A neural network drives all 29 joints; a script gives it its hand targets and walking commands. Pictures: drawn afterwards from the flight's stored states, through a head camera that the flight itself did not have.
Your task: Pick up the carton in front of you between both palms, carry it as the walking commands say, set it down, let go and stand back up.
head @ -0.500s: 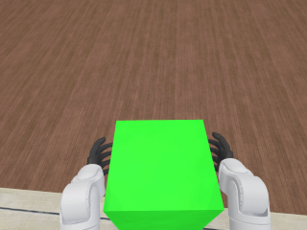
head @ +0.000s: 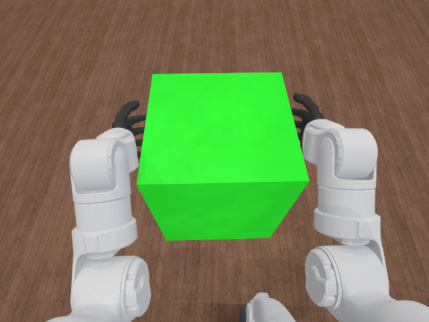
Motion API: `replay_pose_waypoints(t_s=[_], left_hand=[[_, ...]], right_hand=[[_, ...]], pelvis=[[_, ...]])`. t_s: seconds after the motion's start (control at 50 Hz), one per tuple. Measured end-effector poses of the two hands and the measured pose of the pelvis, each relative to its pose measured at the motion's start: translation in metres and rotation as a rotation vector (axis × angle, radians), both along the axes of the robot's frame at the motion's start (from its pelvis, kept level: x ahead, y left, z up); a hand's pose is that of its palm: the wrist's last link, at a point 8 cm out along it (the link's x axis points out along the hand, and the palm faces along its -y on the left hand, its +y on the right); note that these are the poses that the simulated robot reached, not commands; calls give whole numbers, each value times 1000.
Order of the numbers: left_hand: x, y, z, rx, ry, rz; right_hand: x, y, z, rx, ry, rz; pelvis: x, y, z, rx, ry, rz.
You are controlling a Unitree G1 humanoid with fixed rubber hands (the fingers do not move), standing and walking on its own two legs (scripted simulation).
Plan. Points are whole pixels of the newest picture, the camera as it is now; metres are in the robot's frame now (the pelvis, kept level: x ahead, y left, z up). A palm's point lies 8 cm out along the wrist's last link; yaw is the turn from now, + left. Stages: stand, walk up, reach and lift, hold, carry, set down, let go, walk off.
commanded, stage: carry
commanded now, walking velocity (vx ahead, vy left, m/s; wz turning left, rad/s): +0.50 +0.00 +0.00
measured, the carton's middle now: (217, 165) +0.38 -0.01 +0.09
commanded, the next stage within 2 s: none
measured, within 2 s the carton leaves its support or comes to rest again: neither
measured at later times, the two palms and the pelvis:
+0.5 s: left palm (142, 41) +0.73 +0.15 +0.15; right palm (262, 34) +0.73 -0.15 +0.15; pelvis +0.34 +0.00 +0.00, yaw +0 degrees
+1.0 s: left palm out of the picture +0.99 +0.19 +0.22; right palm out of the picture +1.08 -0.09 +0.23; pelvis +0.66 -0.03 +0.07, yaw +10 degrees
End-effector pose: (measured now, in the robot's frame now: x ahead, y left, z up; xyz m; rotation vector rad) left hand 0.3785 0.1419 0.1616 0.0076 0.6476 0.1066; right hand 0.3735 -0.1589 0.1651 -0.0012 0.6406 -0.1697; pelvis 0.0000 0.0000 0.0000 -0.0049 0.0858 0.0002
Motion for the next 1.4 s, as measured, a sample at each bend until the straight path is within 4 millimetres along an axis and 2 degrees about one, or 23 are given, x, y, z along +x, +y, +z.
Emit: replay_pose_waypoints(t_s=[0.1,0.2,0.28,0.36,0.44,0.48,0.54,0.6,0.68,0.72,0.78,0.82,0.86,1.0,1.1,1.2,1.24,1.28,1.34,1.4], left_hand=[[83,-8,-6,36,22,37],[138,-5,-31,15,120,94],[178,2,-37,-28,105,152],[228,10,-29,-58,15,183],[295,16,-19,-69,-55,152],[333,12,-17,-84,-62,95],[382,1,-11,-66,-7,29],[425,-15,-1,-63,39,-20],[478,-34,18,-73,25,-56],[504,-39,28,-77,-3,-56],[543,-39,42,-57,-42,-29],[566,-33,49,-30,-57,10],[582,-19,52,-2,-36,61],[613,49,63,0,63,282],[652,92,82,-4,19,389],[718,127,82,-22,14,405],[752,136,74,-35,25,374],[784,139,65,-50,56,330],[830,131,59,-52,115,254],[874,119,61,-51,128,182]], right_hand=[[96,-8,-15,23,22,47],[167,-4,-35,57,119,57],[218,4,-38,93,107,52],[268,12,-30,120,19,45],[324,16,-20,100,-54,29],[350,14,-16,68,-63,11],[381,2,-13,45,-11,-34],[406,-11,-8,62,32,-74],[447,-29,11,74,14,-124],[475,-34,24,73,-14,-124],[527,-35,40,71,-50,-84],[566,-29,47,71,-61,-28],[603,-15,51,70,-35,40],[704,64,65,59,70,268],[768,115,80,82,33,357],[835,151,81,67,28,369],[859,157,75,41,37,345],[878,154,68,13,63,308],[899,140,57,-1,119,238],[920,124,58,2,131,160]], pelvis=[[74,-18,-19,-7,-6,17],[128,-28,-5,8,14,12],[174,-31,7,22,24,11],[228,-26,10,28,29,4],[293,-13,2,29,15,-3],[325,-6,0,47,-4,-11],[364,3,13,28,-2,-8],[401,9,30,4,12,-10],[452,9,44,-20,17,3],[478,5,46,-24,18,17],[523,-5,43,-27,15,41],[553,-13,38,-34,-3,68],[579,-20,43,-28,-13,93],[658,-32,73,29,-10,179],[719,-25,78,41,-6,237],[789,0,69,41,-1,249],[818,14,65,48,-17,241],[840,25,69,45,-30,226],[868,40,84,19,-35,203],[896,53,98,-4,-35,172]])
